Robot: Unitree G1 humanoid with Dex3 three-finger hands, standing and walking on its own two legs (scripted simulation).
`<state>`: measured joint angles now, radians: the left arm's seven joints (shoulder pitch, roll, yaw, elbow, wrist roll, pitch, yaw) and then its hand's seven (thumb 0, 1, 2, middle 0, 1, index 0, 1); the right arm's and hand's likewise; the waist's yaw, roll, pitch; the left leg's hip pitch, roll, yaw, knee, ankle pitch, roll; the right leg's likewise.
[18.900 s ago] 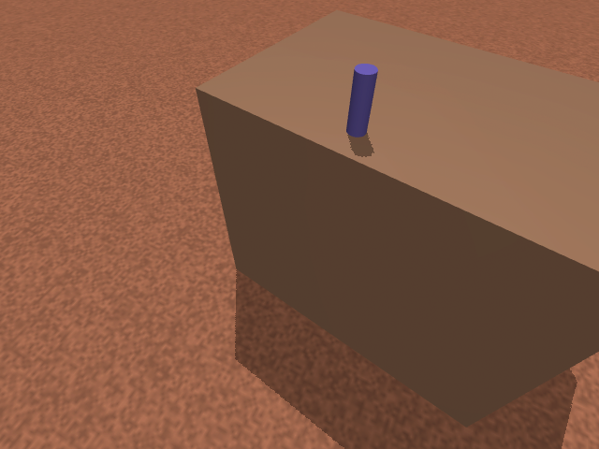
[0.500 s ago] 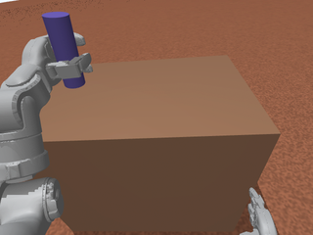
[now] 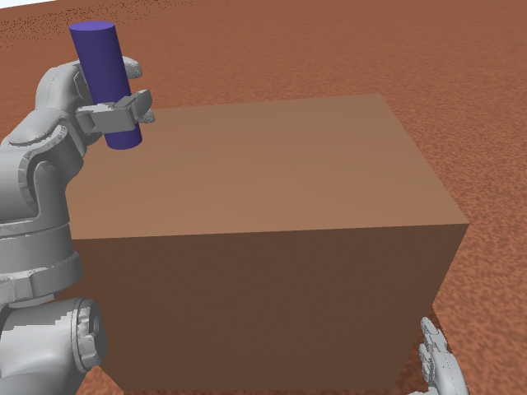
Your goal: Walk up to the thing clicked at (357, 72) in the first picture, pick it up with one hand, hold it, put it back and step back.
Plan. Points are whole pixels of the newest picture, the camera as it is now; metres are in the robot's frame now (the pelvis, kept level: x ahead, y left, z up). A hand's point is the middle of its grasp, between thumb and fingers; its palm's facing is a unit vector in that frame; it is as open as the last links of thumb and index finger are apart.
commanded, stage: hold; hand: left
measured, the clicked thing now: (110, 90) +0.34 +0.17 +0.35
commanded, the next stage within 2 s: crouch in 0.32 s
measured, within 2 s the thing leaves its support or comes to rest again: neither
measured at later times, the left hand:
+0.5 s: hand (116, 86) +0.34 +0.17 +0.36, palm faces +0.13 -0.99 -0.02, open 6.2 cm
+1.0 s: hand (152, 136) +0.42 +0.18 +0.25, palm faces +0.17 -0.99 +0.00, open 6.2 cm
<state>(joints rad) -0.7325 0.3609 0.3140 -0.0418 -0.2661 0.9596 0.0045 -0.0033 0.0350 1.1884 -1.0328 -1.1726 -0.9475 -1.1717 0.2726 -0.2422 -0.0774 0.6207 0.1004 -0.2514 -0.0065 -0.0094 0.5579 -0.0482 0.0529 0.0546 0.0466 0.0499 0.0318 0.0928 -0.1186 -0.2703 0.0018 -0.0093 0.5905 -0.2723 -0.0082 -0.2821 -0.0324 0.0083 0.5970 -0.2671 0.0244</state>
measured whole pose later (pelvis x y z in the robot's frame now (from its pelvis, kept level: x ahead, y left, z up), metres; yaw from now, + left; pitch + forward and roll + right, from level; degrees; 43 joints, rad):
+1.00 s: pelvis -0.01 +0.00 +0.00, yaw +0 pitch +0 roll +0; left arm -0.79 0.37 0.28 0.39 -0.19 0.60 0.02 0.00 0.04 1.18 -1.03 -1.17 -0.94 -1.17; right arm 0.26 -0.23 -0.06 0.67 0.06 -0.34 -0.07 -0.01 0.58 -0.04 0.06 0.06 0.05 0.05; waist -0.02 0.04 -0.06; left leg -0.35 0.01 -0.01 0.61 -0.26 -0.01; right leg -0.36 -0.02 0.01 0.61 -0.25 0.02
